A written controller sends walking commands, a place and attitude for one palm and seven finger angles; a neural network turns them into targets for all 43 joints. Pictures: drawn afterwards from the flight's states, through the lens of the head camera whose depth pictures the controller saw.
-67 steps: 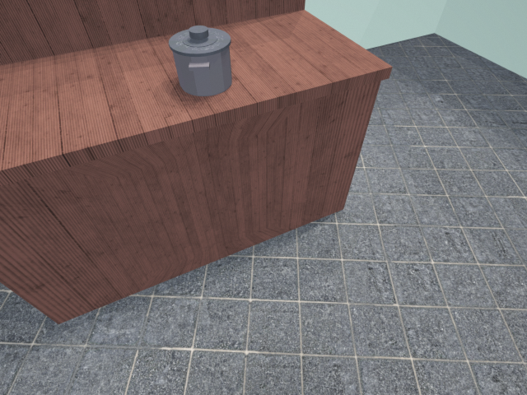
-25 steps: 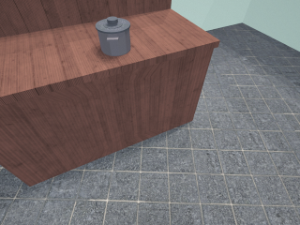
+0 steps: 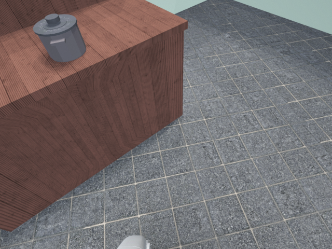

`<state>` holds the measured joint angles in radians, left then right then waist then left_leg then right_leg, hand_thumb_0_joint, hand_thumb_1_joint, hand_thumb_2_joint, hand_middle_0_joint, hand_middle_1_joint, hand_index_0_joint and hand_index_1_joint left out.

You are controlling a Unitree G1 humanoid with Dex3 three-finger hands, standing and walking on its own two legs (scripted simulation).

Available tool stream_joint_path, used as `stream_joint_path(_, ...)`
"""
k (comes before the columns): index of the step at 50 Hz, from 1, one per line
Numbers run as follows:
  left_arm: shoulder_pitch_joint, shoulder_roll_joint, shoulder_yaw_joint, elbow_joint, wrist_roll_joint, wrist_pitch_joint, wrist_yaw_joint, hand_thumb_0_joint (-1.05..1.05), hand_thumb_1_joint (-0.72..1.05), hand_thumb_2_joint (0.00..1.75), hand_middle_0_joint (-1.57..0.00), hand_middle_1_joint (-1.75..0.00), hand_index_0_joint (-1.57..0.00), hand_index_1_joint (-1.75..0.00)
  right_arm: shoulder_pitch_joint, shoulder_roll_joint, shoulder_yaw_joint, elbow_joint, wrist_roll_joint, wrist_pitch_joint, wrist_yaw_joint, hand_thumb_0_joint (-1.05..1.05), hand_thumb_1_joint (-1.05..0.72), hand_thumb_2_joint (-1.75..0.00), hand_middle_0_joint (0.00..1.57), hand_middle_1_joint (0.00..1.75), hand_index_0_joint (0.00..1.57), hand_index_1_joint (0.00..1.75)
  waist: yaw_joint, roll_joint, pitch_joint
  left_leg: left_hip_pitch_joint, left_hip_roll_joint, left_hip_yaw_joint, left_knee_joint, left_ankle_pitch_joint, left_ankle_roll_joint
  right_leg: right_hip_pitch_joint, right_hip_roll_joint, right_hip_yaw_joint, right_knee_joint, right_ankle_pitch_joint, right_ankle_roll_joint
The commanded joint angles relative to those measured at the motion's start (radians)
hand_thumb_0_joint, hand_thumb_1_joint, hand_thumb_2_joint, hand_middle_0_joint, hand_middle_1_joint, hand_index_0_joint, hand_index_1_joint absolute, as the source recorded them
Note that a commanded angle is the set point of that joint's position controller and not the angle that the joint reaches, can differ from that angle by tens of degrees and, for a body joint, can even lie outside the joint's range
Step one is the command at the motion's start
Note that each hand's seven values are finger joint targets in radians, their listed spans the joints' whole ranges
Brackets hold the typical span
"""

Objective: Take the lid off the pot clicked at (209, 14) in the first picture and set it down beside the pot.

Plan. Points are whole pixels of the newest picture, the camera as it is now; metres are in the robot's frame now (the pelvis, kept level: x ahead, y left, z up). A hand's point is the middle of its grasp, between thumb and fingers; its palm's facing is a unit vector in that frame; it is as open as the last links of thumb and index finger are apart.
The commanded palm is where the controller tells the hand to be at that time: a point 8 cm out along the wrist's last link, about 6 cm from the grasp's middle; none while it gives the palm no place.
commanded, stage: walk to a spot facing it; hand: left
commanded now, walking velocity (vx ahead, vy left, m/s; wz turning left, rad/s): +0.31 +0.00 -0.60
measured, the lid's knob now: (52, 18) +0.84 +0.53 +0.13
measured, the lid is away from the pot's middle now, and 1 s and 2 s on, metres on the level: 0.00 0.00 0.00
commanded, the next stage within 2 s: none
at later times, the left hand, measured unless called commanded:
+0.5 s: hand (89, 243) +0.14 +0.25 -0.17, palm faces -0.14 -0.96 -0.24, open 7.4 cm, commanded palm none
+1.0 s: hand (168, 131) +0.55 +0.06 -0.18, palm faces -0.65 -0.73 -0.19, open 7.4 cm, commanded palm none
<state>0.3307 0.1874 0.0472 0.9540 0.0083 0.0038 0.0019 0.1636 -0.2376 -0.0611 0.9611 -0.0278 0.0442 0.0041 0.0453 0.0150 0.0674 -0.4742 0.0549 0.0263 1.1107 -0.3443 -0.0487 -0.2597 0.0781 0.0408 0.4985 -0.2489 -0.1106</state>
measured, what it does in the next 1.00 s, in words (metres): walks ahead, turning right: left foot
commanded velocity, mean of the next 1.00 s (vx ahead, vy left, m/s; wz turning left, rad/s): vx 0.19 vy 0.00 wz -0.59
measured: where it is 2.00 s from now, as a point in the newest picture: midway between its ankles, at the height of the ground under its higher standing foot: (176, 217)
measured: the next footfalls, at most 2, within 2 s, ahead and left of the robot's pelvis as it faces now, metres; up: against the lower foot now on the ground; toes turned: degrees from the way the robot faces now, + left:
left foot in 0.52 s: +0.28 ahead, +0.14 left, +0.00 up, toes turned -18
right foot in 1.02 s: +0.40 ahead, -0.12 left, +0.00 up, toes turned -44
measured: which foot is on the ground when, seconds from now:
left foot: up 0.00-0.50, down 0.52-1.00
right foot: down 0.00-0.52, up 0.54-1.00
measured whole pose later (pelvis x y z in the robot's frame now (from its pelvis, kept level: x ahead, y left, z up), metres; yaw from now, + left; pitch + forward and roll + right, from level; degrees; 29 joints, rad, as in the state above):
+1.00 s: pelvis +0.32 +0.00 -0.02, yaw -37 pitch +1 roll +1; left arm 0.07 0.21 0.05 0.87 0.03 0.02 -0.04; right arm 0.47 -0.18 -0.03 1.01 -0.02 -0.03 -0.02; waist -0.06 -0.01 0.12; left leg -0.02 0.06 0.32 0.55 -0.49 -0.01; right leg -0.51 0.01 -0.16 0.66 -0.16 -0.05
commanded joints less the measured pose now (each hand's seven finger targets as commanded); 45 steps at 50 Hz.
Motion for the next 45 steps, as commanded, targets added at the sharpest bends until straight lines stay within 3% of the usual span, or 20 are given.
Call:
stream_joint_path(1, 0.087, 0.193, 0.054, -0.052, 0.004, -0.044, 0.006, 0.00, 0.90, 0.90, -0.20, -0.30, -0.20, -0.30, -0.056, -0.078, -0.024, -0.105, -0.002, -0.042, 0.004, 0.00, -0.90, -0.90, 0.20, 0.30, 0.20, 0.30, -0.001, -0.077, -0.069, -0.190, 0.024, -0.053, 0.015, 0.080, -0.006, 0.181, -0.246, 0.415, -0.281, -0.097, -0.056)
stream_joint_path(8, 0.184, 0.169, 0.050, -0.030, 0.009, -0.065, 0.008, 0.00, 0.90, 0.90, -0.20, -0.30, -0.20, -0.30, -0.135, -0.066, -0.016, -0.155, 0.002, -0.065, 0.004, 0.00, -0.90, -0.90, 0.20, 0.30, 0.20, 0.30, 0.026, -0.111, -0.070, -0.277, 0.023, -0.065, -0.077, 0.091, -0.021, 0.302, -0.242, 0.461, -0.253, 0.099, -0.092)
stream_joint_path(12, 0.199, 0.167, 0.049, -0.027, 0.012, -0.069, 0.012, 0.00, 0.90, 0.90, -0.20, -0.30, -0.20, -0.30, -0.180, -0.055, -0.013, -0.188, 0.006, -0.070, 0.008, 0.00, -0.90, -0.90, 0.20, 0.30, 0.20, 0.30, 0.031, -0.101, -0.034, -0.270, 0.011, -0.060, -0.115, 0.093, -0.022, 0.274, -0.243, 0.492, -0.253, 0.152, -0.114)
stream_joint_path(19, 0.171, 0.189, 0.057, -0.036, 0.019, -0.069, 0.026, 0.00, 0.90, 0.90, -0.20, -0.30, -0.20, -0.30, -0.201, -0.040, -0.008, -0.237, 0.020, -0.088, 0.014, 0.00, -0.90, -0.90, 0.20, 0.30, 0.20, 0.30, 0.030, -0.137, -0.006, -0.115, -0.024, -0.048, -0.284, 0.069, 0.006, 0.220, -0.221, 0.496, -0.185, 0.334, -0.113)
stream_joint_path(21, 0.139, 0.199, 0.063, -0.046, 0.021, -0.066, 0.029, 0.00, 0.90, 0.90, -0.20, -0.30, -0.20, -0.30, -0.166, -0.044, -0.009, -0.240, 0.025, -0.096, 0.013, 0.00, -0.90, -0.90, 0.20, 0.30, 0.20, 0.30, 0.013, -0.176, -0.006, -0.013, -0.032, -0.047, -0.367, 0.042, 0.020, 0.186, -0.213, 0.492, -0.142, 0.391, -0.101)
stream_joint_path(22, 0.102, 0.205, 0.065, -0.058, 0.020, -0.067, 0.028, 0.00, 0.90, 0.90, -0.20, -0.30, -0.20, -0.30, -0.109, -0.052, -0.013, -0.232, 0.027, -0.100, 0.008, 0.00, -0.90, -0.90, 0.20, 0.30, 0.20, 0.30, -0.025, -0.161, -0.014, 0.089, -0.043, -0.039, -0.444, 0.047, 0.027, 0.135, -0.197, 0.478, -0.095, 0.429, -0.088)
stream_joint_path(23, 0.070, 0.214, 0.071, -0.064, 0.018, -0.069, 0.027, 0.00, 0.90, 0.90, -0.20, -0.30, -0.20, -0.30, -0.010, -0.069, -0.016, -0.201, 0.026, -0.102, 0.001, 0.00, -0.90, -0.90, 0.20, 0.30, 0.20, 0.30, -0.071, -0.119, -0.060, 0.268, -0.058, -0.033, -0.544, 0.116, 0.041, 0.060, -0.153, 0.449, 0.019, 0.462, -0.061)
stream_joint_path(24, 0.045, 0.204, 0.076, -0.073, 0.012, -0.071, 0.022, 0.00, 0.90, 0.90, -0.20, -0.30, -0.20, -0.30, 0.154, -0.100, -0.024, -0.153, 0.025, -0.105, -0.011, 0.00, -0.90, -0.90, 0.20, 0.30, 0.20, 0.30, -0.137, -0.085, -0.126, 0.496, -0.051, -0.056, -0.613, 0.157, 0.054, -0.051, -0.088, 0.399, 0.180, 0.415, -0.030)
stream_joint_path(25, 0.047, 0.155, 0.075, -0.088, -0.002, -0.072, 0.008, 0.00, 0.90, 0.90, -0.20, -0.30, -0.20, -0.30, 0.304, -0.190, -0.046, -0.111, 0.011, -0.112, -0.022, 0.00, -0.90, -0.90, 0.20, 0.30, 0.20, 0.30, -0.183, 0.116, -0.204, 0.686, 0.154, -0.276, -0.690, 0.035, 0.099, -0.205, 0.020, 0.284, 0.438, 0.142, 0.007)
stream_joint_path(26, 0.097, 0.105, 0.067, -0.094, -0.004, -0.077, -0.004, 0.00, 0.90, 0.90, -0.20, -0.30, -0.20, -0.30, 0.322, -0.238, -0.048, -0.109, 0.005, -0.117, -0.018, 0.00, -0.90, -0.90, 0.20, 0.30, 0.20, 0.30, -0.132, 0.333, -0.197, 0.703, 0.403, -0.593, -0.824, 0.009, 0.169, -0.397, 0.067, 0.110, 0.696, -0.288, 0.069)
stream_joint_path(27, 0.107, 0.131, 0.068, -0.079, 0.008, -0.071, -0.004, 0.00, 0.90, 0.90, -0.20, -0.30, -0.20, -0.30, 0.258, -0.191, -0.031, -0.135, 0.008, -0.107, -0.018, 0.00, -0.90, -0.90, 0.20, 0.30, 0.20, 0.30, -0.105, 0.217, -0.104, 0.549, 0.413, -0.644, -0.872, -0.037, 0.215, -0.404, -0.012, 0.117, 0.791, -0.253, 0.068)
stream_joint_path(28, 0.095, 0.133, 0.062, -0.082, 0.012, -0.065, -0.011, 0.00, 0.90, 0.90, -0.20, -0.30, -0.20, -0.30, 0.190, -0.152, -0.020, -0.157, 0.006, -0.107, -0.016, 0.00, -0.90, -0.90, 0.20, 0.30, 0.20, 0.30, -0.069, 0.119, -0.035, 0.443, 0.383, -0.568, -0.881, -0.073, 0.249, -0.431, -0.049, 0.081, 0.841, -0.208, 0.073)
stream_joint_path(29, 0.055, 0.134, 0.068, -0.071, 0.020, -0.055, -0.019, 0.00, 0.90, 0.90, -0.20, -0.30, -0.20, -0.30, 0.148, -0.091, -0.004, -0.152, 0.007, -0.116, -0.020, 0.00, -0.90, -0.90, 0.20, 0.30, 0.20, 0.30, -0.051, 0.142, 0.011, 0.353, 0.337, -0.462, -0.900, -0.029, 0.220, -0.435, -0.089, 0.069, 0.858, -0.130, 0.080)
stream_joint_path(31, 0.038, 0.110, 0.061, -0.068, 0.024, -0.028, -0.039, 0.00, 0.90, 0.90, -0.20, -0.30, -0.20, -0.30, 0.132, -0.043, 0.015, -0.134, 0.011, -0.134, -0.022, 0.00, -0.90, -0.90, 0.20, 0.30, 0.20, 0.30, -0.015, 0.133, 0.038, 0.292, 0.264, -0.239, -0.895, 0.232, 0.170, -0.407, -0.128, 0.046, 0.816, -0.034, 0.087)
stream_joint_path(32, 0.031, 0.094, 0.055, -0.070, 0.022, -0.016, -0.043, 0.00, 0.90, 0.90, -0.20, -0.30, -0.20, -0.30, 0.140, -0.041, 0.018, -0.121, 0.014, -0.141, -0.026, 0.00, -0.90, -0.90, 0.20, 0.30, 0.20, 0.30, -0.005, 0.129, 0.038, 0.289, 0.248, -0.156, -0.883, 0.395, 0.162, -0.406, -0.135, 0.031, 0.796, -0.017, 0.097)
stream_joint_path(33, 0.023, 0.079, 0.050, -0.070, 0.021, -0.010, -0.044, 0.00, 0.90, 0.90, -0.20, -0.30, -0.20, -0.30, 0.155, -0.038, 0.018, -0.107, 0.016, -0.145, -0.029, 0.00, -0.90, -0.90, 0.20, 0.30, 0.20, 0.30, -0.001, 0.070, 0.027, 0.312, 0.240, -0.089, -0.865, 0.544, 0.154, -0.406, -0.138, 0.007, 0.791, -0.003, 0.103)
stream_joint_path(34, 0.019, 0.069, 0.046, -0.073, 0.023, -0.003, -0.045, 0.00, 0.90, 0.90, -0.20, -0.30, -0.20, -0.30, 0.186, -0.051, 0.018, -0.094, 0.016, -0.149, -0.031, 0.00, -0.90, -0.90, 0.20, 0.30, 0.20, 0.30, 0.000, 0.074, 0.002, 0.339, 0.228, -0.040, -0.851, 0.652, 0.137, -0.416, -0.135, -0.006, 0.771, 0.009, 0.107)
stream_joint_path(38, -0.074, 0.054, 0.033, -0.102, 0.023, 0.012, -0.050, 0.00, 0.90, 0.90, -0.20, -0.30, -0.20, -0.30, 0.246, -0.053, 0.023, -0.055, 0.019, -0.143, -0.036, 0.00, -0.90, -0.90, 0.20, 0.30, 0.20, 0.30, -0.017, 0.103, 0.001, 0.406, 0.196, 0.080, -0.825, 0.816, 0.108, -0.463, -0.128, -0.092, 0.628, 0.111, 0.120)
stream_joint_path(43, -0.243, 0.043, 0.019, -0.145, 0.017, 0.013, -0.052, 0.00, 0.90, 0.90, -0.20, -0.30, -0.20, -0.30, 0.306, -0.083, 0.011, -0.026, 0.009, -0.120, -0.039, 0.00, -0.90, -0.90, 0.20, 0.30, 0.20, 0.30, -0.076, 0.086, 0.014, 0.475, 0.208, 0.152, -0.769, 0.909, 0.134, -0.393, -0.099, -0.183, 0.335, 0.107, 0.110)
stream_joint_path(45, -0.252, 0.044, 0.019, -0.149, 0.018, 0.012, -0.048, 0.00, 0.90, 0.90, -0.20, -0.30, -0.20, -0.30, 0.307, -0.099, 0.004, -0.020, 0.009, -0.110, -0.042, 0.00, -0.90, -0.90, 0.20, 0.30, 0.20, 0.30, -0.069, 0.105, -0.002, 0.509, 0.225, 0.177, -0.713, 1.014, 0.138, -0.343, -0.077, -0.206, 0.265, 0.084, 0.091)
